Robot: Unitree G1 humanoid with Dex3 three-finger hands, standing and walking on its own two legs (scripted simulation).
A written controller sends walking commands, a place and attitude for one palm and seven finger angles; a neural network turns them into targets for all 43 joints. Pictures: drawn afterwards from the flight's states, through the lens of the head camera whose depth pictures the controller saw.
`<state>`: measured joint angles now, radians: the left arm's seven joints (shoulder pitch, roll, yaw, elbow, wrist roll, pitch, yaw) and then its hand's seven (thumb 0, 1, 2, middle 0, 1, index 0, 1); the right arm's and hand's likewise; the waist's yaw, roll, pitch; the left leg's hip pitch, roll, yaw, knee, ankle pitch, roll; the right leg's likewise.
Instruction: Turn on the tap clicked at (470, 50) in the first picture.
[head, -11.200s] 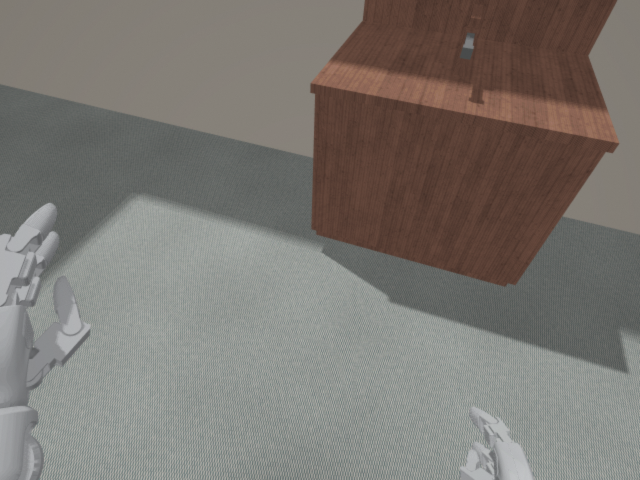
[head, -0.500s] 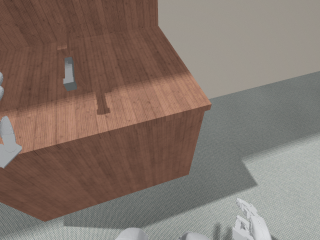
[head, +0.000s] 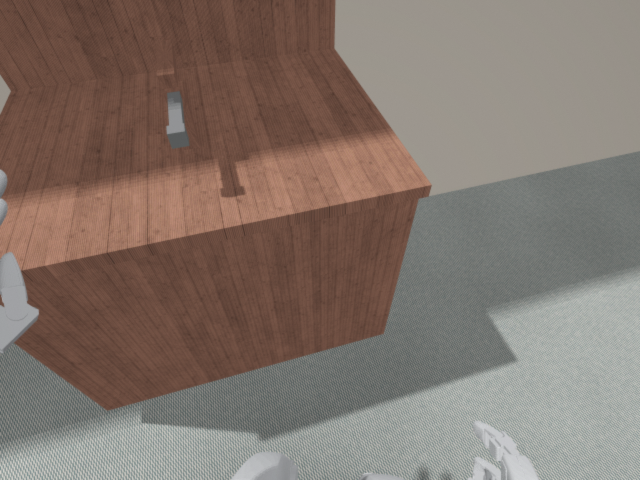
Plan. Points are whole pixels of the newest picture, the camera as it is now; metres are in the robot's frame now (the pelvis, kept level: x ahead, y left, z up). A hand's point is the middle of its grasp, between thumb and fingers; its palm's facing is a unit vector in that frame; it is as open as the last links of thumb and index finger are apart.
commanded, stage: come to a stop and stand still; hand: left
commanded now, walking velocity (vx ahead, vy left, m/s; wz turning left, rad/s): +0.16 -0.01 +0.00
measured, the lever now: (178, 136) +0.60 +0.24 +0.10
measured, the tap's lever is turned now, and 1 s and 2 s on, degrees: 0 0 0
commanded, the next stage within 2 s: look again from close up in 0.36 s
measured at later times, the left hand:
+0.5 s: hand (1, 330) +0.20 +0.25 +0.21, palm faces +0.45 -0.72 -0.53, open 7.4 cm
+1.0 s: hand (68, 321) +0.21 +0.21 +0.20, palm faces +0.36 -0.88 -0.32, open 7.4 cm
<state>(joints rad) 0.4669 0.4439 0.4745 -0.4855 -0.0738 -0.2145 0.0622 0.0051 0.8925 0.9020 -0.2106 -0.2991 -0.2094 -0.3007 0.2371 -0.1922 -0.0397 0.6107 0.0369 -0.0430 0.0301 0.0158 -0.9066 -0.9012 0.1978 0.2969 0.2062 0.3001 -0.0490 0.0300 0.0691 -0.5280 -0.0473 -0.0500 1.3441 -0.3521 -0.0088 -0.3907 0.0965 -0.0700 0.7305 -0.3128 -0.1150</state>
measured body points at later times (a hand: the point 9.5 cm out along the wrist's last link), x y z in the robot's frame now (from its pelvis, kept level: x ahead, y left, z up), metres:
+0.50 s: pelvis -0.02 -0.03 +0.01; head -0.02 -0.05 +0.46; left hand +0.17 +0.29 +0.23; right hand +0.13 -0.23 -0.09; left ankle -0.03 +0.12 -0.70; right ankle +0.02 -0.10 -0.71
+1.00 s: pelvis -0.02 -0.03 +0.03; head -0.04 -0.01 +0.48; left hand +0.19 +0.25 +0.22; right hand +0.14 -0.28 -0.02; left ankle +0.02 +0.05 -0.70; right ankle +0.01 -0.10 -0.70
